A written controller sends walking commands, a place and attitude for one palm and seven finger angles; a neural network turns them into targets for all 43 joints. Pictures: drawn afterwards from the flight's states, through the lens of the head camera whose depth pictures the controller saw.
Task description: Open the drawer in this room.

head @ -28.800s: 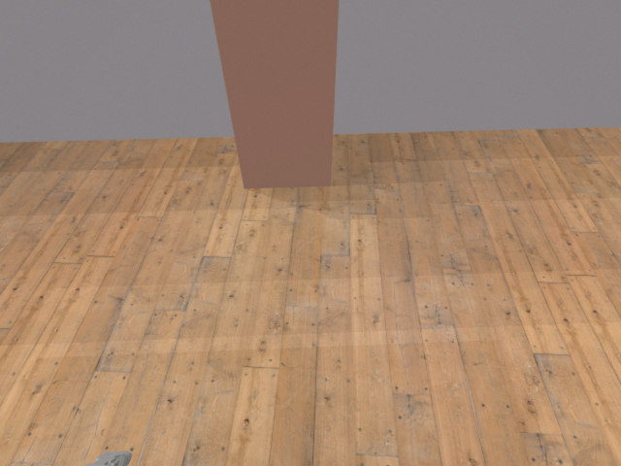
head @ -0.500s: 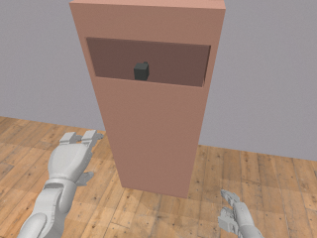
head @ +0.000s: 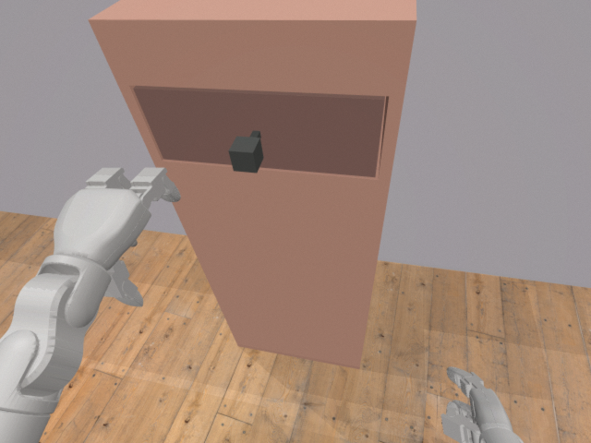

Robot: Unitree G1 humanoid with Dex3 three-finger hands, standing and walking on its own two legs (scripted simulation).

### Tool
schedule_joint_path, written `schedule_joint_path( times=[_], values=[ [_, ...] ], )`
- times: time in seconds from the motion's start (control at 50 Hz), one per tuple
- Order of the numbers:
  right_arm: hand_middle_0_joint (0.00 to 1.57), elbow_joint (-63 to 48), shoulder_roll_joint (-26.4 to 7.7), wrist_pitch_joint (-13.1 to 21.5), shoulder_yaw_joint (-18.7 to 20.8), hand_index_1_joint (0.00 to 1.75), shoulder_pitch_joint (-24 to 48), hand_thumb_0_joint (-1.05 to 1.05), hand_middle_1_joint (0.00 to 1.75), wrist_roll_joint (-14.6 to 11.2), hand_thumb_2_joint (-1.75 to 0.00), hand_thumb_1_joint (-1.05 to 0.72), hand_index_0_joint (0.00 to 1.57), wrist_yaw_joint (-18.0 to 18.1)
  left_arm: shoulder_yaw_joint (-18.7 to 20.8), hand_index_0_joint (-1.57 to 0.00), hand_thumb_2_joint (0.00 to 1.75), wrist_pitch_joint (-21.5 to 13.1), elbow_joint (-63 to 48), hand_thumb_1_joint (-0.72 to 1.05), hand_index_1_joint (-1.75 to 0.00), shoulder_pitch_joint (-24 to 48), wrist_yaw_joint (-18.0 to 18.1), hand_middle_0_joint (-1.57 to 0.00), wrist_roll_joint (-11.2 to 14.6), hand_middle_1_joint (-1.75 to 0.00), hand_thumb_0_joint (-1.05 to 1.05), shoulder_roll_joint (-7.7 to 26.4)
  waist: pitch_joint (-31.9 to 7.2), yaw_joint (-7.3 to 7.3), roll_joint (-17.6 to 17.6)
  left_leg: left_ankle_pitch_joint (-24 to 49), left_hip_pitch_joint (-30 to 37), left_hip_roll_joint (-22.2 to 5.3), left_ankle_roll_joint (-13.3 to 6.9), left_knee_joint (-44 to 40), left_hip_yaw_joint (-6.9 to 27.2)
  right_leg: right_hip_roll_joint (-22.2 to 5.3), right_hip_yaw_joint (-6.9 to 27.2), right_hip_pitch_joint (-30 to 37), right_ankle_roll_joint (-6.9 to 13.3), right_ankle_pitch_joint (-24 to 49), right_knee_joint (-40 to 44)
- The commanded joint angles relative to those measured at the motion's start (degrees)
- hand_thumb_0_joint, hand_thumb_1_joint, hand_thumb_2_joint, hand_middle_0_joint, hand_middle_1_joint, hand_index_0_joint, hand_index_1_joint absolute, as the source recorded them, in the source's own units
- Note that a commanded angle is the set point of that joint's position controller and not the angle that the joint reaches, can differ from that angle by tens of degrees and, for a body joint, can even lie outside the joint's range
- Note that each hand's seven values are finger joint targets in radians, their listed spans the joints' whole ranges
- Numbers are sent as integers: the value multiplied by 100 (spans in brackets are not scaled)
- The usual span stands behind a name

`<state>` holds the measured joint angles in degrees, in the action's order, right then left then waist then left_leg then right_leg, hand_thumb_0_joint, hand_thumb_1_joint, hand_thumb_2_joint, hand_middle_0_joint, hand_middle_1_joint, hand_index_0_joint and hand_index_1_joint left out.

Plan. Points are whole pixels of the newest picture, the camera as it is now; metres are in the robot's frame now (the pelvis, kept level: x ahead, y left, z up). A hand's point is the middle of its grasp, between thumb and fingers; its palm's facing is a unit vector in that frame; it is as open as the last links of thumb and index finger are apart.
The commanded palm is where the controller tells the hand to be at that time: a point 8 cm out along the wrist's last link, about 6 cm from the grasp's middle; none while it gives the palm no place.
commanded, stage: raise the hand with hooked fingers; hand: left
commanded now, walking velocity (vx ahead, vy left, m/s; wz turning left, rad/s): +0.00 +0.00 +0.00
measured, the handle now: (250, 147) +0.49 +0.14 +0.15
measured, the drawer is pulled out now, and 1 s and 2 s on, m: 0.00 0.00 0.00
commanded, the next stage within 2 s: move the hooked fingers above the handle in 0.64 s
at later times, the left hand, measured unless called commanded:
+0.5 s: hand (150, 190) +0.34 +0.22 +0.20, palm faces +0.05 -0.04 -1.00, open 13.9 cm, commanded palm +0.29 +0.23 +0.27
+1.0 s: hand (171, 183) +0.35 +0.20 +0.20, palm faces +0.12 -0.04 -0.99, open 13.9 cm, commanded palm +0.31 +0.21 +0.27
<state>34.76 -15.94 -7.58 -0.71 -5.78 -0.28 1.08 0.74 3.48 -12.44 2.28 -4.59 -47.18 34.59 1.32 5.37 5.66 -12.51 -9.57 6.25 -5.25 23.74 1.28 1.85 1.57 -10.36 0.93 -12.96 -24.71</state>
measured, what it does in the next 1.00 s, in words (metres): stands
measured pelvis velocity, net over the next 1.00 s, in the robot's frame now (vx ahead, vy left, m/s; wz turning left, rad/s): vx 0.00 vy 0.00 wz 0.02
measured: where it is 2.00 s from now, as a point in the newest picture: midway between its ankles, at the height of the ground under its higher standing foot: outside the picture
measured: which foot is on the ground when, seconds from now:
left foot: down 0.00-1.00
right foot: down 0.00-1.00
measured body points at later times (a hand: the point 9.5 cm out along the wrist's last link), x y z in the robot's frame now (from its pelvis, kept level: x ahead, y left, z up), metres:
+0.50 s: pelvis +0.01 -0.02 +0.00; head +0.03 -0.05 +0.45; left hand +0.33 +0.22 +0.25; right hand +0.22 -0.23 -0.10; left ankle +0.00 +0.06 -0.74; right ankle +0.00 -0.11 -0.74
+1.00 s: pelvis +0.00 +0.00 +0.00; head +0.01 -0.04 +0.45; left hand +0.33 +0.20 +0.25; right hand +0.21 -0.20 -0.11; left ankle +0.00 +0.06 -0.74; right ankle +0.00 -0.11 -0.74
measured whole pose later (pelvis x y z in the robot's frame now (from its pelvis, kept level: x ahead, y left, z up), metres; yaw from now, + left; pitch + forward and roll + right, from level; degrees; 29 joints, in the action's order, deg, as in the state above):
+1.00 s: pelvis +0.00 +0.00 +0.00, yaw +1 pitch +1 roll +0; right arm 33.8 -14.8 -9.7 -2.7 -5.2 -2.2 -0.9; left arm -6.4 4.8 -3.8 24.5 -13.5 -45.9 34.5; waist -0.5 4.8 5.2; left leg -12.4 -12.8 6.6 -4.9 24.7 2.3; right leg 1.5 0.3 -13.4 1.3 -13.4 -26.1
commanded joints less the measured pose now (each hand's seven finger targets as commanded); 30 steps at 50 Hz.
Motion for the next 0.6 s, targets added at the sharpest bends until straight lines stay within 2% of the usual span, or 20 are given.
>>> schedule_joint_path(
  times=[0.0, 0.06, 0.08, 0.1, 0.12, 0.18, 0.2, 0.22, 0.24, 0.26, 0.28, 0.3, 0.36, 0.38, 0.4, 0.46, 0.48, 0.5, 0.52, 0.58],
  values=[
    [20, -940, -519, 205, 53, 30, 817, 0, 30, -33, -90, -90, 20, -44, 970, -30, 30, 128, -1032, -50, -120, 2108, -70, -30, 51, -120, 0, 1461, -1626, -9, -188, 2282, 524, -474, 495, -193, 268, -144, 22, 723, 194, 1432, 167],
    [20, -982, -564, 136, 52, 30, 867, 0, 30, -30, -90, -90, 20, -46, 1017, -30, 30, 202, -924, -50, -120, 2417, -286, -30, 116, -120, 0, 1625, -1616, -13, -257, 2402, 486, -453, 442, -178, 220, -150, 34, 774, 173, 1667, 183],
    [20, -1011, -581, 136, 37, 30, 929, 0, 30, -85, -90, -90, 20, -59, 1096, -30, 30, 249, -813, -50, -120, 2385, -346, -30, 239, -120, 0, 1610, -1564, -53, -180, 2418, 511, -452, 412, -96, 241, -114, 75, 753, 188, 1770, 201],
    [20, -961, -549, 125, 4, 30, 889, 0, 30, -54, -90, -90, 20, -88, 1046, -30, 30, 274, -795, -50, -120, 2716, -455, -30, 143, -120, 0, 1697, -1794, -27, -375, 2494, 455, -419, 413, -113, 192, -173, 32, 910, 164, 1867, 154],
    [20, -973, -574, 90, 23, 30, 885, 0, 30, -53, -90, -90, 20, -79, 1057, -30, 30, 291, -688, -50, -120, 2804, -525, -30, 181, -120, 0, 1738, -1761, -34, -457, 2430, 413, -418, 386, -126, 176, -164, 43, 919, 154, 1909, 157],
    [20, -1025, -615, 51, -8, 30, 983, 0, 30, -153, -90, -90, 20, -83, 1047, -30, 30, 392, -499, -50, -120, 3226, -724, -30, 315, -120, 0, 1791, -1656, -126, -296, 2291, 389, -410, 354, -57, 172, -136, 70, 805, 163, 1937, 194],
    [20, -984, -574, 54, -42, 30, 949, 0, 30, -103, -90, -90, 20, -99, 988, -30, 30, 412, -508, -50, -120, 3649, -823, -30, 195, -120, 0, 1898, -1903, -70, -391, 2375, 370, -370, 366, -77, 139, -204, 42, 940, 157, 1990, 147],
    [20, -973, -596, 27, -20, 30, 947, 0, 30, -116, -90, -90, 20, -85, 915, -30, 30, 433, -351, -50, -120, 3773, -884, -30, 198, -120, 0, 1872, -1802, -114, -435, 2337, 331, -385, 354, -71, 138, -192, 44, 847, 154, 1959, 140],
    [20, -982, -604, 5, -17, 30, 911, 0, 30, -121, -90, -90, 20, -99, 866, -30, 30, 464, -138, -50, -120, 3621, -957, -30, 181, -120, 0, 1809, -1681, -86, -375, 2262, 265, -394, 361, -86, 129, -196, 29, 774, 155, 1882, 141],
    [20, -1022, -602, -18, -11, 30, 873, 0, 30, -118, -90, -90, 20, -116, 887, -30, 30, 474, -70, -50, -120, 3402, -1039, -30, 212, -120, 0, 1792, -1717, -34, -498, 2259, 247, -380, 341, -76, 112, -203, 35, 841, 144, 1961, 128],
    [20, -1077, -643, -36, -6, 30, 918, 0, 30, -192, -90, -90, 20, -144, 947, -30, 30, 476, -28, -50, -120, 3054, -1093, -30, 355, -120, 0, 1712, -1715, -69, -407, 2362, 279, -402, 335, -7, 141, -165, 46, 842, 147, 2095, 125],
    [20, -1091, -592, -52, -42, 30, 887, 0, 30, -135, -90, -90, 20, -184, 939, -30, 30, 456, -177, -50, -120, 3082, -1197, -30, 281, -120, 0, 1785, -1949, 17, -556, 2461, 196, -372, 345, -34, 105, -240, 27, 1060, 138, 2198, 42],
    [20, -1196, -616, -119, -33, 30, 903, 0, 30, -129, -90, -90, 20, -195, 978, -30, 30, 342, -409, -50, -120, 2935, -1291, -30, 376, -120, 0, 1802, -1776, 1, -593, 2247, 122, -394, 293, -51, 56, -226, 2, 901, 110, 2055, 52],
    [20, -1238, -635, -103, -20, 30, 912, 0, 30, -175, -90, -90, 20, -196, 1090, -30, 30, 296, -456, -50, -120, 2788, -1264, -30, 480, -120, 0, 1815, -1747, -30, -582, 2207, 144, -406, 291, -5, 73, -183, 19, 872, 117, 2023, 73],
    [20, -1233, -591, -87, -46, 30, 901, 0, 30, -133, -90, -90, 20, -199, 1118, -30, 30, 214, -589, -50, -120, 2957, -1263, -30, 425, -120, 0, 1891, -1845, 16, -672, 2156, 106, -374, 281, -21, 60, -226, 8, 936, 111, 1977, 47],
    [20, -1217, -596, -29, -2, 30, 849, 0, 30, -100, -90, -90, 20, -169, 1373, -30, 30, -46, -970, -50, -120, 3282, -1042, -30, 444, -120, 0, 2128, -1953, 32, -283, 2147, 246, -363, 281, -17, 100, -198, 27, 826, 138, 1758, 53],
    [20, -1195, -617, -13, 23, 30, 839, 0, 30, -121, -90, -90, 20, -155, 1520, -30, 30, -101, -1067, -50, -120, 3211, -902, -30, 562, -120, 0, 2182, -1977, -8, -160, 2234, 310, -386, 301, 28, 148, -167, 47, 833, 163, 1766, 73],
    [20, -1176, -554, 36, 3, 30, 812, 0, 30, -87, -90, -90, 20, -176, 1557, -30, 30, -146, -1137, -50, -120, 3493, -834, -30, 440, -120, 0, 2277, -2258, 71, -112, 2312, 348, -348, 316, 35, 150, -207, 46, 942, 162, 1780, 24],
    [20, -1088, -566, 26, 30, 30, 767, 0, 30, -85, -90, -90, 20, -159, 1540, -30, 30, -121, -762, -50, -120, 3383, -747, -30, 444, -120, 0, 2192, -1955, 9, -244, 2162, 252, -377, 323, 5, 142, -176, 23, 735, 161, 1634, 72],
    [20, -1038, -616, 17, 58, 30, 796, 0, 30, -183, -90, -90, 20, -174, 1443, -30, 30, 4, -467, -50, -120, 3255, -586, -30, 534, -120, 0, 1997, -1715, -45, -81, 1929, 213, -414, 371, -18, 155, -129, 21, 539, 187, 1365, 150]
  ],
)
